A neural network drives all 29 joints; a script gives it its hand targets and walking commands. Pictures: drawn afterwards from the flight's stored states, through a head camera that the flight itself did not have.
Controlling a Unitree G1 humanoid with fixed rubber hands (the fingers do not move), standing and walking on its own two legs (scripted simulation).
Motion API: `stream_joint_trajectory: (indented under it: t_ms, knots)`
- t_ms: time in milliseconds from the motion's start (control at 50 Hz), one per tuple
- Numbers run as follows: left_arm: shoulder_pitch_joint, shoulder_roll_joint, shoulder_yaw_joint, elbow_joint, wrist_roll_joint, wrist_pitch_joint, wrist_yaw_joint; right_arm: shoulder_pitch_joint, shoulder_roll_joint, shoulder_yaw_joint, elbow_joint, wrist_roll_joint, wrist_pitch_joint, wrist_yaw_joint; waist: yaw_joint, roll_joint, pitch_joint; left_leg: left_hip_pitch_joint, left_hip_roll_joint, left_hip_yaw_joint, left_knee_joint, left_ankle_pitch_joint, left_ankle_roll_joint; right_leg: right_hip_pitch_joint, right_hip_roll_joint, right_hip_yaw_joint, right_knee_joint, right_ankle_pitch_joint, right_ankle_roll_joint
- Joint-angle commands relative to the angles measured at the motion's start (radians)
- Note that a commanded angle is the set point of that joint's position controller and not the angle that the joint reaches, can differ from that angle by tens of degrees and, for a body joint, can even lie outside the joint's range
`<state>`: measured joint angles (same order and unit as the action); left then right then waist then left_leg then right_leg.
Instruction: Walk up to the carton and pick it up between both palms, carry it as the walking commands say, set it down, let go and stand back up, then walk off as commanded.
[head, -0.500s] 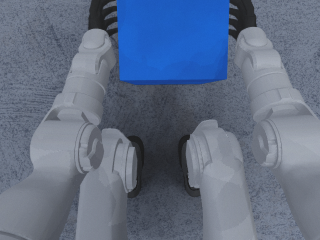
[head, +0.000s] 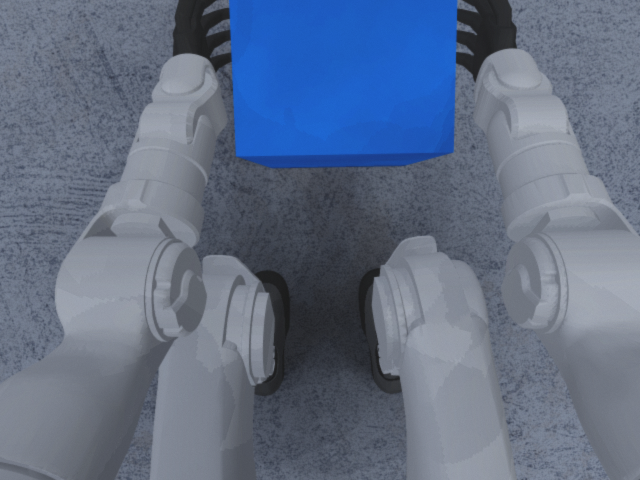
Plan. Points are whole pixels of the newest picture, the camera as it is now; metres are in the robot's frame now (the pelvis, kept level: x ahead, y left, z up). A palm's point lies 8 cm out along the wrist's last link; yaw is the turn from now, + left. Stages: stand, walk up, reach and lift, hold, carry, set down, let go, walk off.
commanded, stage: set down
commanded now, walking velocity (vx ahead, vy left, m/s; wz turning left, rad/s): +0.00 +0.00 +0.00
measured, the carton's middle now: (339, 81) +0.52 -0.05 -0.23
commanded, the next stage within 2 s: none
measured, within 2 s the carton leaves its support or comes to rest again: neither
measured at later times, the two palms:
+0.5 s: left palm (196, 61) +0.53 +0.10 -0.14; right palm (491, 58) +0.50 -0.21 -0.15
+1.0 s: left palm (172, 79) +0.52 +0.13 -0.16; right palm (520, 65) +0.50 -0.24 -0.16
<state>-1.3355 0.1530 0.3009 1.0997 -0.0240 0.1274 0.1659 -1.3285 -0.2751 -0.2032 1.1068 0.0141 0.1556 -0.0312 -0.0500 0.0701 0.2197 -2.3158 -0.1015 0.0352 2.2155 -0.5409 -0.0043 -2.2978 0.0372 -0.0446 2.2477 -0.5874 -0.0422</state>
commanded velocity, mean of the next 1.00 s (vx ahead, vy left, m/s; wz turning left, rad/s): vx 0.00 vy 0.00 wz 0.00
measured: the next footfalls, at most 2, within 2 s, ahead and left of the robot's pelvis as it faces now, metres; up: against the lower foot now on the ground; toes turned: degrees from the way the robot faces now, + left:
none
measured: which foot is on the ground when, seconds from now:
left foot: down 0.00-1.00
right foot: down 0.00-1.00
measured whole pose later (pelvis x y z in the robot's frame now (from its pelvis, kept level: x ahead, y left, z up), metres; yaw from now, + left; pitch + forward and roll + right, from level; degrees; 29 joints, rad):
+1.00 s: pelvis +0.00 +0.00 +0.01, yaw +0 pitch +38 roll +2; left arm -1.27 0.26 0.08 1.07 -0.22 0.01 0.16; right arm -1.27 -0.40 -0.09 1.14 0.22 -0.02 -0.05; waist -0.03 0.03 0.27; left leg -2.29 -0.09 0.04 2.18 -0.56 -0.01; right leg -2.28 0.05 -0.04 2.22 -0.59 -0.04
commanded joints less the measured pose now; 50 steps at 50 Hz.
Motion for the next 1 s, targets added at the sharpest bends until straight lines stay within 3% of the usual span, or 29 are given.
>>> stream_joint_trajectory:
  t_ms: [0,220,400,540,620,660,760,980]
  knots:
    - [-0.446,-0.874,-0.255,-0.073,-0.032,-0.017,-0.238,-0.476,0.799,0.226,-0.130,0.045,-0.043,0.234,-0.061,-0.052,-0.892,0.388,-0.067,-0.040,-0.112,0.198,0.021,0.434,0.051,0.085,-0.216,0.304,0.011]
    - [-0.417,-0.799,-0.235,-0.058,-0.022,-0.028,-0.234,-0.450,0.736,0.211,-0.102,0.033,-0.056,0.213,-0.054,-0.051,-0.870,0.362,-0.061,-0.037,-0.106,0.184,0.018,0.459,0.049,0.092,-0.212,0.311,0.016]
    - [-0.385,-0.638,-0.211,-0.048,-0.029,-0.049,-0.196,-0.426,0.567,0.177,-0.058,0.036,-0.090,0.163,-0.053,-0.049,-0.881,0.386,-0.050,-0.032,-0.105,0.159,0.007,0.479,0.040,0.089,-0.211,0.281,0.024]
    - [-0.255,-0.293,-0.166,-0.043,-0.052,-0.086,-0.108,-0.292,0.203,0.106,0.000,0.053,-0.140,0.064,-0.058,-0.049,-0.909,0.438,-0.024,-0.023,-0.123,0.149,-0.012,0.500,0.017,0.078,-0.226,0.255,0.034]
    - [-0.132,0.016,-0.154,-0.040,-0.111,-0.115,-0.023,-0.154,-0.120,0.060,0.012,0.092,-0.177,-0.024,-0.059,-0.068,-0.927,0.477,0.005,-0.027,-0.152,0.152,-0.017,0.521,-0.010,0.080,-0.253,0.266,0.041]
    - [-0.130,0.056,-0.169,-0.046,-0.139,-0.125,-0.002,-0.156,-0.160,0.072,-0.009,0.123,-0.190,-0.043,-0.049,-0.077,-0.950,0.487,0.011,-0.036,-0.156,0.170,-0.015,0.533,-0.015,0.090,-0.252,0.289,0.044]
    - [-0.133,0.100,-0.190,-0.084,-0.169,-0.144,0.011,-0.181,-0.202,0.112,-0.072,0.185,-0.211,-0.046,-0.018,-0.098,-1.016,0.494,0.020,-0.043,-0.149,0.231,-0.012,0.571,-0.016,0.109,-0.235,0.369,0.044]
    - [-0.123,0.148,-0.206,-0.137,-0.190,-0.130,-0.005,-0.136,-0.250,0.095,-0.046,0.208,-0.187,-0.014,-0.019,-0.084,-0.995,0.484,0.041,-0.041,-0.149,0.209,-0.013,0.570,-0.030,0.113,-0.235,0.357,0.037]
